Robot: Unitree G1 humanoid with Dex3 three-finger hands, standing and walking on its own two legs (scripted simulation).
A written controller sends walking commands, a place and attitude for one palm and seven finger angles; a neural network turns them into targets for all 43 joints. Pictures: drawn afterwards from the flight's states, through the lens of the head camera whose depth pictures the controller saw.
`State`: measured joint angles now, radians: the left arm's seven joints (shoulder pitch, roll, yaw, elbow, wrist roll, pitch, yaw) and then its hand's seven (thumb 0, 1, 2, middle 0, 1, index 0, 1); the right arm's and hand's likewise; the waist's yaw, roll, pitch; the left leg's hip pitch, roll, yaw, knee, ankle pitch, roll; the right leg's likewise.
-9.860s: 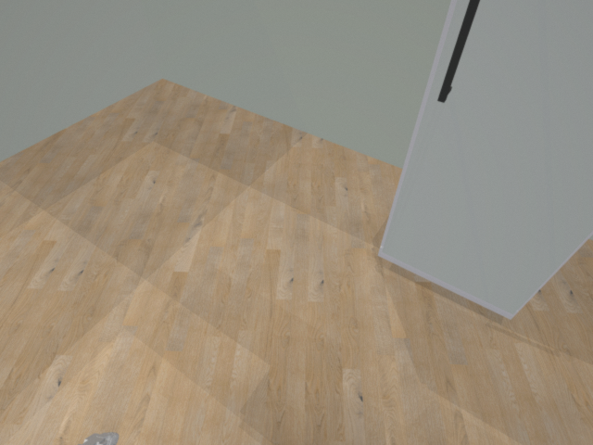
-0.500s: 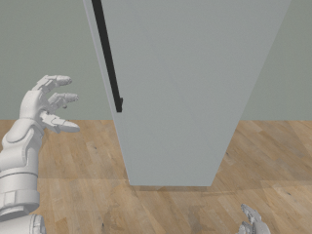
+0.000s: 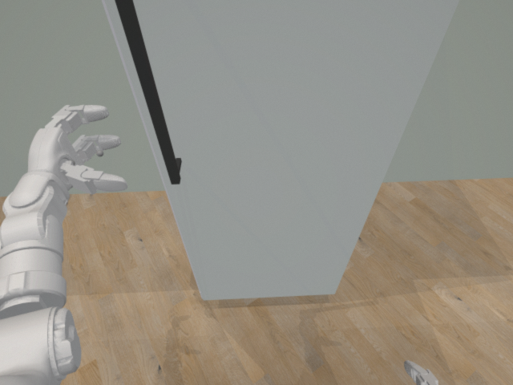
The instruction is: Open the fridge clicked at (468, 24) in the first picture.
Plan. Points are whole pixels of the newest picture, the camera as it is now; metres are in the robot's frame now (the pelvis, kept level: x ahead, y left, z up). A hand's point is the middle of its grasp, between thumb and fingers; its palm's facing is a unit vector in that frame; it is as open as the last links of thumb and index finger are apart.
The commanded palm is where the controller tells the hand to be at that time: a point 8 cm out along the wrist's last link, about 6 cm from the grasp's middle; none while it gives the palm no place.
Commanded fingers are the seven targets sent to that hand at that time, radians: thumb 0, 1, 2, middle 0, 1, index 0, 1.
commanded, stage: move the hooked fingers beside the handle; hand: left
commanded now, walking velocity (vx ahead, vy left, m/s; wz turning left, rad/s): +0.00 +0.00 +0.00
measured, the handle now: (148, 67) +0.50 +0.18 +0.26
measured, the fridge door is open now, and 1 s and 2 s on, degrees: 0 0 0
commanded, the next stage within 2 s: feel for the door with the fingertips in 1.12 s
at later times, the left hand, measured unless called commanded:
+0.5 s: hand (115, 139) +0.45 +0.24 +0.17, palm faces +0.08 -1.00 +0.03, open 14.0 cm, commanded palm +0.41 +0.30 +0.17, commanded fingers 0.00 -0.50 0.30 -0.30 -1.20 -0.30 -1.20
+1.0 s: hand (113, 144) +0.42 +0.23 +0.18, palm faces +0.08 -1.00 +0.03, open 14.0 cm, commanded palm +0.40 +0.29 +0.17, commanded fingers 0.00 -0.50 0.30 -0.30 -1.20 -0.30 -1.20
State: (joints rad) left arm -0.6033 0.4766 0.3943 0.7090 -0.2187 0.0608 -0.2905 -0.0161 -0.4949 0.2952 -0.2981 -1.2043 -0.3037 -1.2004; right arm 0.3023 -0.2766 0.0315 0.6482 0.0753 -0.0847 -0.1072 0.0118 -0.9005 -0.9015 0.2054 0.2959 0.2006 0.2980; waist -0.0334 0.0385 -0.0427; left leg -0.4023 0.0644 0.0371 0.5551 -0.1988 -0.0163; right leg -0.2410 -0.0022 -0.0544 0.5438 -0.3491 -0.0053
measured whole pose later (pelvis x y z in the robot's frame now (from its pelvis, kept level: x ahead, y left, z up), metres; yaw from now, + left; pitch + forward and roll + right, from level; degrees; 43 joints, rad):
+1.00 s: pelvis -0.01 +0.01 +0.00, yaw +1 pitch +4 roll -1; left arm -0.72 0.42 0.32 0.79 -0.20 0.01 -0.24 -0.02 -0.50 0.29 -0.30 -1.20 -0.30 -1.20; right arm 0.29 -0.27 0.03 0.64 0.07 -0.05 -0.09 0.01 -0.90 -0.90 0.21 0.30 0.20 0.30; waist -0.03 0.04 -0.05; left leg -0.46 0.06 0.02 0.60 -0.21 0.00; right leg -0.28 -0.01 -0.07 0.57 -0.35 0.00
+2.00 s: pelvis +0.00 +0.01 +0.00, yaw +0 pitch +5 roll -1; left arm -0.79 0.41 0.32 0.87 -0.18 -0.02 -0.18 -0.02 -0.50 0.30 -0.30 -1.20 -0.30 -1.20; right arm 0.33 -0.27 0.01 0.67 0.06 -0.03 -0.08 0.01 -0.90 -0.90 0.21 0.30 0.20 0.30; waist -0.05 0.04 -0.05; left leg -0.47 0.06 0.04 0.61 -0.23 -0.01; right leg -0.30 -0.01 -0.05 0.58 -0.37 0.00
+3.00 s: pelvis +0.00 +0.01 +0.00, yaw +0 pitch +4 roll -1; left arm -0.75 0.33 0.28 0.80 -0.17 -0.01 -0.11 -0.02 -0.50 0.30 -0.30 -1.20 -0.30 -1.20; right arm 0.31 -0.26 0.01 0.66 0.06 -0.03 -0.07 0.01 -0.90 -0.90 0.20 0.30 0.20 0.30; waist -0.05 0.04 -0.06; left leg -0.45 0.06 0.04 0.60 -0.22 -0.01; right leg -0.28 0.00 -0.05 0.58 -0.36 0.00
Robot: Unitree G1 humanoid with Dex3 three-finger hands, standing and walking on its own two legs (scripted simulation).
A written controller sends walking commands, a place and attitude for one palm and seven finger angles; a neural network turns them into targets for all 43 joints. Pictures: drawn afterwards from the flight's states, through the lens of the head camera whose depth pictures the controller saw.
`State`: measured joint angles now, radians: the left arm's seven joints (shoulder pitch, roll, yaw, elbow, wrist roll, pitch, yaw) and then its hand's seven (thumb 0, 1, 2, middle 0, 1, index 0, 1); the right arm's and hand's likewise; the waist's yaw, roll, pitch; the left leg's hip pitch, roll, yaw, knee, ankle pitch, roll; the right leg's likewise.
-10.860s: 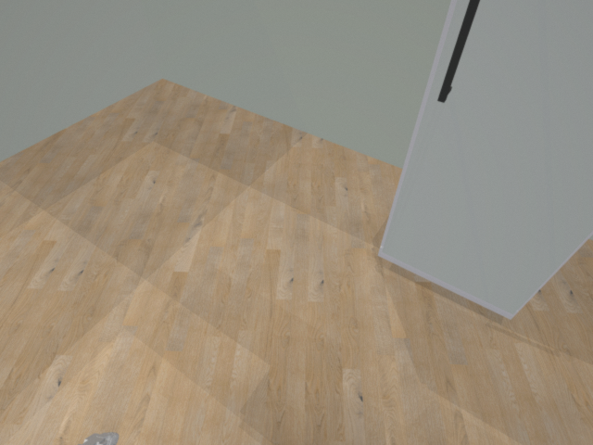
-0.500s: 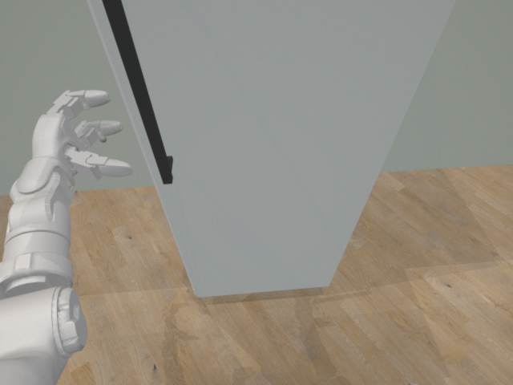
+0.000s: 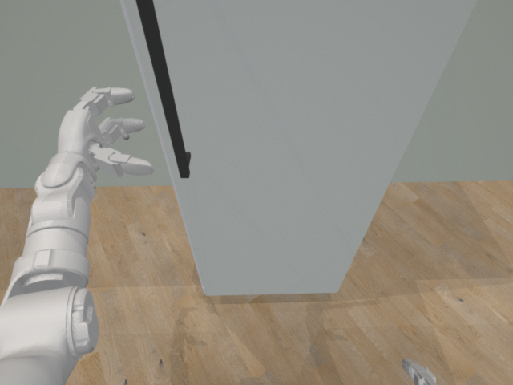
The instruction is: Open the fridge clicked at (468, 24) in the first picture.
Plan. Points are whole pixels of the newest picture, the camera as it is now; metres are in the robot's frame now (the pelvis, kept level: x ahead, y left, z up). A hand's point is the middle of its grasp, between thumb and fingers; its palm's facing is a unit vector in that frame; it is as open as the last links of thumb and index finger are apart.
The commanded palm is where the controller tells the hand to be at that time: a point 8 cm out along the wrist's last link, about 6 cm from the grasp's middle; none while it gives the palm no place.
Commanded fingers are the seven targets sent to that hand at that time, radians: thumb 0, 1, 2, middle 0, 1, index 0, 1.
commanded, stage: move the hooked fingers beside the handle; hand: left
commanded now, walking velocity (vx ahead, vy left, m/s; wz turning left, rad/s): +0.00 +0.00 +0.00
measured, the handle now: (162, 59) +0.51 +0.16 +0.26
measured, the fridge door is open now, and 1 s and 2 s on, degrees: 0 0 0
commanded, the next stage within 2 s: feel for the door with the fingertips in 0.12 s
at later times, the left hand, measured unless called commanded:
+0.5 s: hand (137, 138) +0.44 +0.20 +0.17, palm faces +0.06 -1.00 +0.04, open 14.0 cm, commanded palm +0.41 +0.25 +0.18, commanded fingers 0.00 -0.50 0.30 -0.30 -1.20 -0.30 -1.20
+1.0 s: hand (149, 126) +0.46 +0.19 +0.17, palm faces +0.06 -1.00 +0.03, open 14.0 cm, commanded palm +0.44 +0.24 +0.18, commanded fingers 0.00 -0.50 0.30 -0.30 -1.20 -0.30 -1.20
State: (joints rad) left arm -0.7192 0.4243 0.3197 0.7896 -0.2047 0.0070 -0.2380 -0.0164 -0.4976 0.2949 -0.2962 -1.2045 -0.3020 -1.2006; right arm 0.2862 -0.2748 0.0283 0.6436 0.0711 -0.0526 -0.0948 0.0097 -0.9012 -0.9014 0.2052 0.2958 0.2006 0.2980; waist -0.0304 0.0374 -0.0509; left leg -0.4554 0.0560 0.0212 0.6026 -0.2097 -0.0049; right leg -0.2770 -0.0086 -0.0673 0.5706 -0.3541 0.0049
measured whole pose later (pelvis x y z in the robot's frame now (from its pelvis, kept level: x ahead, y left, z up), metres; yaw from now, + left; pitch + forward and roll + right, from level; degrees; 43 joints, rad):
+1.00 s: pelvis +0.01 +0.00 +0.00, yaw -1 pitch +5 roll -1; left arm -0.79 0.41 0.32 0.87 -0.18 -0.02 -0.18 -0.02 -0.50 0.30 -0.30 -1.20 -0.30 -1.20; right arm 0.33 -0.27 0.01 0.67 0.06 -0.03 -0.08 0.01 -0.90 -0.90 0.21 0.30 0.20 0.30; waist -0.05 0.04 -0.05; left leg -0.47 0.06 0.04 0.61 -0.23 -0.01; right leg -0.30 -0.01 -0.05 0.58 -0.37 0.00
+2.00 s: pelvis +0.01 +0.00 +0.00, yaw -1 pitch +4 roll -1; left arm -0.75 0.33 0.28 0.80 -0.17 -0.01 -0.11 -0.02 -0.50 0.30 -0.30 -1.20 -0.30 -1.20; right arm 0.31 -0.26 0.01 0.66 0.06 -0.03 -0.07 0.01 -0.90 -0.90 0.20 0.30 0.20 0.30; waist -0.05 0.04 -0.06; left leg -0.45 0.06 0.04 0.60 -0.22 -0.01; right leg -0.28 0.00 -0.05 0.58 -0.36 0.00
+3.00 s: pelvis +0.01 -0.01 +0.00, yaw -1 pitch +4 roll -1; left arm -0.75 0.29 0.25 0.78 -0.17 0.00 -0.07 -0.02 -0.50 0.30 -0.30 -1.20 -0.30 -1.20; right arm 0.30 -0.26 0.00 0.68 0.06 -0.02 -0.07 0.01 -0.90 -0.90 0.20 0.30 0.20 0.30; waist -0.04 0.04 -0.05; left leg -0.43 0.06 0.03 0.58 -0.22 -0.02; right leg -0.27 0.00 -0.05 0.57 -0.36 0.00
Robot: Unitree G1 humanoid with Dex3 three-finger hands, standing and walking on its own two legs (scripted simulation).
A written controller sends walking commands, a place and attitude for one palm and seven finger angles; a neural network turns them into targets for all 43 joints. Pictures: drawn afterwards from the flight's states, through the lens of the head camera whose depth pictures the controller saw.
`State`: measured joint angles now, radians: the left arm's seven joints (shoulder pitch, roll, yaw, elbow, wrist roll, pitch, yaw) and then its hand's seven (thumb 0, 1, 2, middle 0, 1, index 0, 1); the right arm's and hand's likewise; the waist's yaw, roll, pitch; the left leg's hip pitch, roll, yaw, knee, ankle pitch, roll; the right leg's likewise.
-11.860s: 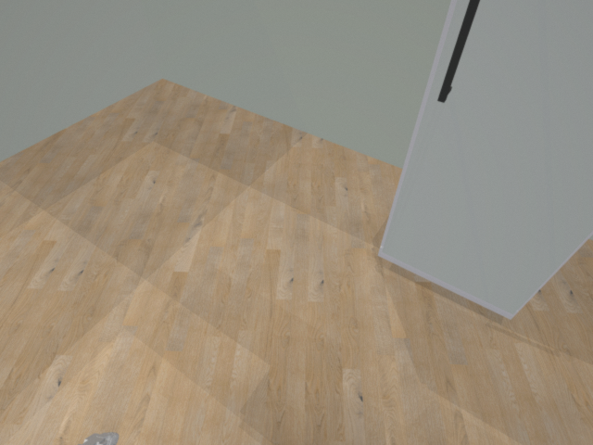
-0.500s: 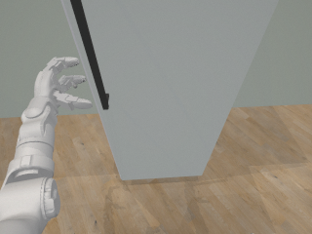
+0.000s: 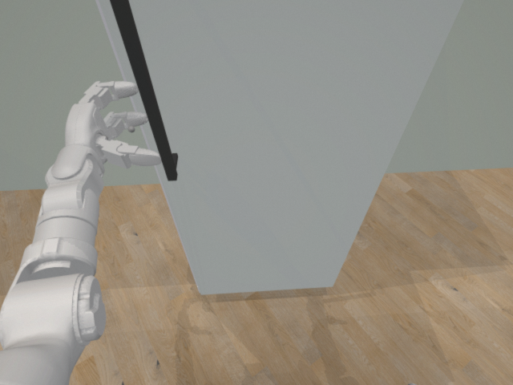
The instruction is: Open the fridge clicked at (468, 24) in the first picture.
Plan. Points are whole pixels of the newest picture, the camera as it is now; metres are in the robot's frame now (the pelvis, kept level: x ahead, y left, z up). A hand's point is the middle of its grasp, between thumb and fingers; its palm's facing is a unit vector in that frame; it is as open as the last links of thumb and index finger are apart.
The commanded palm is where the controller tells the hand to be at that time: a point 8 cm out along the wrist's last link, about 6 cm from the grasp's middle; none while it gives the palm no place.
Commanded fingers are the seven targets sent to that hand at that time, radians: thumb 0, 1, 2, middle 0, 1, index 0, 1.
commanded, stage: feel for the door with the fingertips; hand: left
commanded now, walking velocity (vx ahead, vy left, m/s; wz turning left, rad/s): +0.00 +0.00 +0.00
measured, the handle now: (142, 59) +0.50 +0.17 +0.26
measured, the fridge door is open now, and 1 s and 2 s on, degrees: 0 0 0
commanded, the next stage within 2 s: slide the fingers in behind the handle in 0.08 s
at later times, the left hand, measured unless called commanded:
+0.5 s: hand (136, 130) +0.45 +0.19 +0.17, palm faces +0.08 -1.00 +0.03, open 13.9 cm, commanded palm +0.42 +0.24 +0.18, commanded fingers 0.00 -0.50 0.30 -0.30 -1.20 -0.30 -1.20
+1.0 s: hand (148, 132) +0.44 +0.17 +0.18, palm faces +0.08 -1.00 +0.03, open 14.0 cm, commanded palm +0.41 +0.22 +0.18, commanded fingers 0.00 -0.50 0.30 -0.30 -1.20 -0.30 -1.20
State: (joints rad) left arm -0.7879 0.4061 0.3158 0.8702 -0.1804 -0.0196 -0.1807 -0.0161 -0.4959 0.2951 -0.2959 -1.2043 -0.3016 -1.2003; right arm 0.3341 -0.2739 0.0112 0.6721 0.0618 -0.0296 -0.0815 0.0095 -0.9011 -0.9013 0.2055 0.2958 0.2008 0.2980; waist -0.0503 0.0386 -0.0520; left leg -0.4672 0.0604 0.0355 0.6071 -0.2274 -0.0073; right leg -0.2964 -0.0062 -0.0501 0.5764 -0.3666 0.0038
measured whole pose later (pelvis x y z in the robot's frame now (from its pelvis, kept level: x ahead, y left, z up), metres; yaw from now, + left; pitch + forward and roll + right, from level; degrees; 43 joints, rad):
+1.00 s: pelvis +0.00 +0.00 +0.00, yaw +0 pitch +4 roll -1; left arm -0.75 0.33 0.28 0.80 -0.17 -0.01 -0.11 -0.02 -0.50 0.30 -0.30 -1.20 -0.30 -1.20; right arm 0.31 -0.26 0.01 0.66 0.06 -0.03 -0.07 0.01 -0.90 -0.90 0.20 0.30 0.20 0.30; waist -0.05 0.04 -0.06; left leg -0.45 0.06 0.04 0.60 -0.22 -0.01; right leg -0.28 0.00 -0.05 0.58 -0.36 0.00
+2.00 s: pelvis +0.00 -0.01 +0.00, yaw +0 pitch +4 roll -1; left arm -0.75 0.29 0.25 0.78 -0.17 0.00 -0.07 -0.02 -0.50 0.30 -0.30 -1.20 -0.30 -1.20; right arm 0.30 -0.26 0.00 0.68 0.06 -0.02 -0.07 0.01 -0.90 -0.90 0.20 0.30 0.20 0.30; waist -0.04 0.04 -0.05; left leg -0.43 0.06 0.03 0.58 -0.22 -0.02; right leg -0.27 0.00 -0.05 0.57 -0.36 0.00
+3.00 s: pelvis +0.01 -0.01 +0.00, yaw -1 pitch +4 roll -1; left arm -0.73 0.28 0.26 0.76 -0.16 0.01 -0.05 0.01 0.82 0.84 -0.42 -1.40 -0.45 -1.40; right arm 0.31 -0.25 0.00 0.67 0.05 -0.01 -0.06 0.01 -0.90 -0.90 0.20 0.30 0.20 0.30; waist -0.06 0.04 -0.05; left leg -0.41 0.07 0.05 0.57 -0.22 -0.02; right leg -0.26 0.00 -0.03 0.55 -0.36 -0.01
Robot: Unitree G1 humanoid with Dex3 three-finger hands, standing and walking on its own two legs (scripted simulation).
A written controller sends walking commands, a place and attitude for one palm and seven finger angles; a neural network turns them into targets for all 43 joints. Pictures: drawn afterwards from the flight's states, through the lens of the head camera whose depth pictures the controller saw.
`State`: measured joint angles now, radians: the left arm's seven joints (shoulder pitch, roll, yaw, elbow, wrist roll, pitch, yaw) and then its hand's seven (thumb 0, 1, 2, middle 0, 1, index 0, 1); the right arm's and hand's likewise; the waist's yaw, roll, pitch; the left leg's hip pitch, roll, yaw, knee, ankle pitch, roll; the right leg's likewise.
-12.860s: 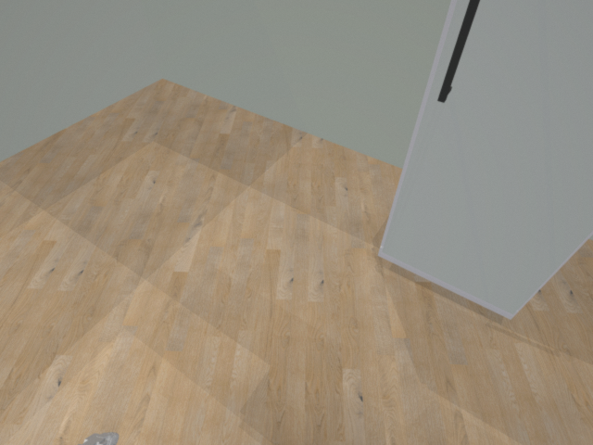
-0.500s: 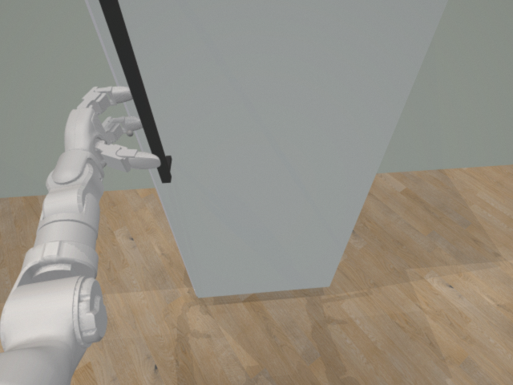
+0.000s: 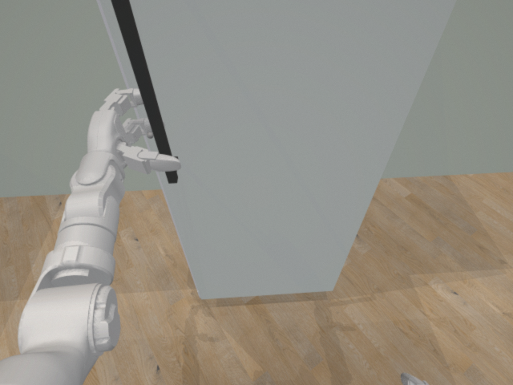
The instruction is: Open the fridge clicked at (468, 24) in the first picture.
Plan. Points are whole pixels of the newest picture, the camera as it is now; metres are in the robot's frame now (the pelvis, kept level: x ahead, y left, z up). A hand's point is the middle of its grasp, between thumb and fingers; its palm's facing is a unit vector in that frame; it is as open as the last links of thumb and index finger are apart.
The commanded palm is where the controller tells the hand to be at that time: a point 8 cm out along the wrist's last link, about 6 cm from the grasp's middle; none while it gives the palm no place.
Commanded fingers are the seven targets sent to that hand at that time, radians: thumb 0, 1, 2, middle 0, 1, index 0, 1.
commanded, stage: slide the fingers in behind the handle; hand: left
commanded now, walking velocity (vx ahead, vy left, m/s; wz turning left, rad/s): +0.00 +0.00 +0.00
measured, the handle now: (143, 64) +0.50 +0.17 +0.26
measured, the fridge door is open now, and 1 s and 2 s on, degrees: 0 0 0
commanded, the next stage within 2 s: grip the handle and tug to test in 1.00 s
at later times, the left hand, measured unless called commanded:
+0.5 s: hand (165, 134) +0.45 +0.15 +0.17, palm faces +0.08 -1.00 +0.03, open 14.0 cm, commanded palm +0.42 +0.20 +0.18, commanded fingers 0.00 -0.50 0.30 -0.30 -1.20 -0.30 -1.20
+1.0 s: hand (163, 134) +0.45 +0.15 +0.17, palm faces +0.08 -1.00 +0.03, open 14.0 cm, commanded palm +0.42 +0.20 +0.18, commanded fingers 0.00 -0.50 0.30 -0.30 -1.20 -0.30 -1.20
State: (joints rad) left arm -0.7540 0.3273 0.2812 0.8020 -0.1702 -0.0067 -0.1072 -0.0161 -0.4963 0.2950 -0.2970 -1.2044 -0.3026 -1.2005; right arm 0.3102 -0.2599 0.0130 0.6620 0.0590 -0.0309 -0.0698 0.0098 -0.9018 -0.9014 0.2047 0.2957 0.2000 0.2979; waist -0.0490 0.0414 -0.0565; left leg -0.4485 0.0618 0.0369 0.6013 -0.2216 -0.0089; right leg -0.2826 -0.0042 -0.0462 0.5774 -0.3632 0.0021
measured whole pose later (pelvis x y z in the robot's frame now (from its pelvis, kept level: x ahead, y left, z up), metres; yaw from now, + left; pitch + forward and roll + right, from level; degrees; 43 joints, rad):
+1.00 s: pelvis +0.00 +0.00 +0.00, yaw +0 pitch +4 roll -1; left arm -0.75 0.29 0.25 0.78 -0.17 0.00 -0.07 -0.02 -0.50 0.30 -0.30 -1.20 -0.30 -1.20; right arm 0.30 -0.26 0.00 0.68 0.06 -0.02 -0.07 0.01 -0.90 -0.90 0.20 0.30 0.20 0.30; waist -0.04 0.04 -0.05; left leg -0.43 0.06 0.03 0.58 -0.22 -0.02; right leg -0.27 0.00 -0.05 0.57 -0.36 0.00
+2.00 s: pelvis +0.01 -0.01 +0.00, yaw -1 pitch +4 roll -1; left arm -0.73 0.28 0.26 0.76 -0.16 0.01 -0.05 0.01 0.82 0.84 -0.42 -1.40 -0.45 -1.40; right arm 0.31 -0.25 0.00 0.67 0.05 -0.01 -0.06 0.01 -0.90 -0.90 0.20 0.30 0.20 0.30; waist -0.06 0.04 -0.05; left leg -0.41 0.07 0.05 0.57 -0.22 -0.02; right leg -0.26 0.00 -0.03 0.55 -0.36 -0.01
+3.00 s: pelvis +0.06 -0.01 +0.01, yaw -2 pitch +2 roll +1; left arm -0.26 0.19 0.22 0.09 -0.21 0.23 -0.02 0.02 0.80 0.81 -0.28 -1.36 -0.30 -1.31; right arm 0.23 -0.24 0.01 0.59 0.04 0.03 -0.05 0.01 -0.90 -0.90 0.20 0.30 0.20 0.30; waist -0.02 0.05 -0.08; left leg -0.25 0.06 0.07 0.47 -0.25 -0.02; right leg -0.11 -0.01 -0.02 0.47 -0.35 -0.01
